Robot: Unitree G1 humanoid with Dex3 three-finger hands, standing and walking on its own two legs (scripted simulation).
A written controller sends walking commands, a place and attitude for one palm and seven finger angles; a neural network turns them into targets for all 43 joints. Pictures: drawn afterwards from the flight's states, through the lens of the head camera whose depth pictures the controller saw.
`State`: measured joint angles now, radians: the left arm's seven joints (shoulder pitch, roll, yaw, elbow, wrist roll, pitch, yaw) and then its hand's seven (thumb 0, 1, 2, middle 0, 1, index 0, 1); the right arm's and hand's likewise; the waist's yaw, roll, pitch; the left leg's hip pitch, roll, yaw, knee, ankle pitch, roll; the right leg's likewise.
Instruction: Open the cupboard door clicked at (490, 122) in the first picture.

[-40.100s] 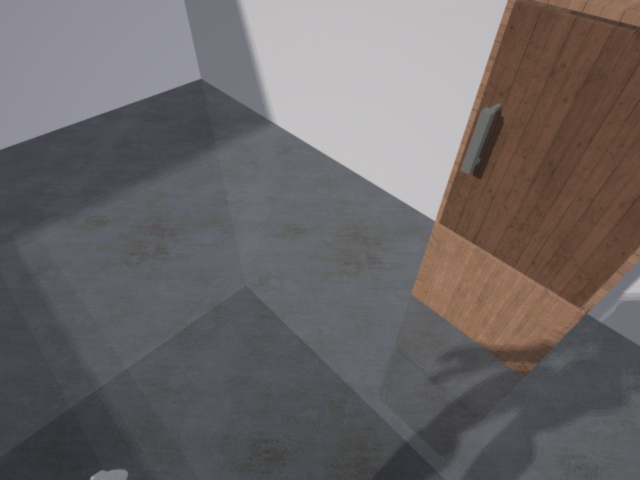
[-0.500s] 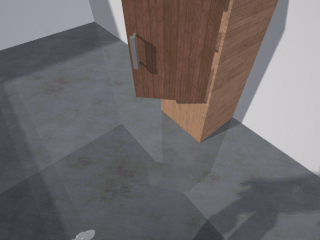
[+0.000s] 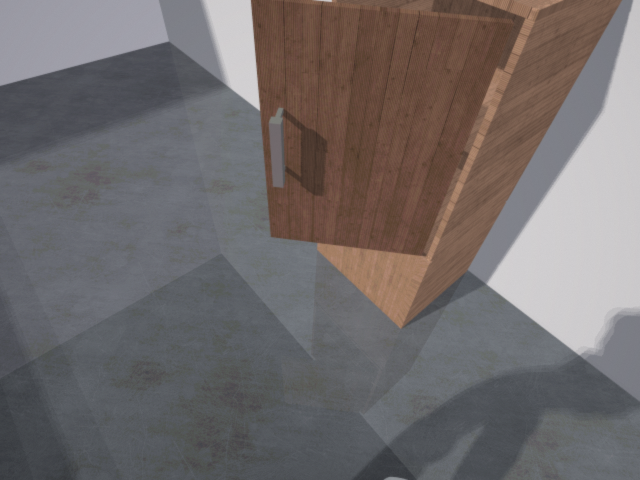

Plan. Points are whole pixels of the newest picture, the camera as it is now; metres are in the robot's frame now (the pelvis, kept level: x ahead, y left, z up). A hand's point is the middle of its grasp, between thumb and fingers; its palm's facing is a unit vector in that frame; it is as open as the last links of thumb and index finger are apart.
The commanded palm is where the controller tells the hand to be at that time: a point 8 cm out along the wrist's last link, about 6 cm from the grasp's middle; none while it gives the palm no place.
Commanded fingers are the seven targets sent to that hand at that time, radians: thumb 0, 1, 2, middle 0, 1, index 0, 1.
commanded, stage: take the last steps up to it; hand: left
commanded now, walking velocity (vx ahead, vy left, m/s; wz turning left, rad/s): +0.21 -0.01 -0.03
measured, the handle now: (279, 148) +0.72 +0.14 -0.02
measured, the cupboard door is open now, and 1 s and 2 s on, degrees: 42 42 42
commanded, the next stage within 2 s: come to a stop and stand still in 0.16 s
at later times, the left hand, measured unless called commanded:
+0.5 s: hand (205, 451) +0.19 +0.18 -0.19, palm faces +0.04 -0.98 -0.20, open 7.3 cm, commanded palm none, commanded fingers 0.00 0.90 0.90 -0.20 -0.30 -0.20 -0.30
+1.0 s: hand (224, 450) +0.19 +0.15 -0.18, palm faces +0.00 -0.97 -0.25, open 7.4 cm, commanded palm none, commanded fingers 0.00 0.90 0.90 -0.20 -0.30 -0.20 -0.30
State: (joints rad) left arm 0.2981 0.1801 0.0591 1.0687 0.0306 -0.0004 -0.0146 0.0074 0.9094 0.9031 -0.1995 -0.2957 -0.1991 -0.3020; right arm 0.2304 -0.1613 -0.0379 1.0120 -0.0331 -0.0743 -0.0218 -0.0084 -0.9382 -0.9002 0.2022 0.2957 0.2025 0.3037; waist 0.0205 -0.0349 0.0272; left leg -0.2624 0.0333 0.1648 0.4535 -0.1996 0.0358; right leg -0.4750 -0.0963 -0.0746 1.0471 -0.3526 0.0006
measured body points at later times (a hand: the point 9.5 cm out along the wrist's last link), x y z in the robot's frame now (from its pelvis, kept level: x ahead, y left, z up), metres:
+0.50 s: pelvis +0.15 +0.00 -0.01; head +0.18 +0.02 +0.44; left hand +0.18 +0.24 -0.17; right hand +0.19 -0.23 -0.15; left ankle +0.18 +0.10 -0.74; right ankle +0.12 -0.13 -0.74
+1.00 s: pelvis +0.13 -0.03 -0.02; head +0.13 -0.04 +0.43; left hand +0.19 +0.21 -0.16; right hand +0.20 -0.27 -0.16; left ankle +0.16 +0.07 -0.74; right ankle +0.12 -0.14 -0.74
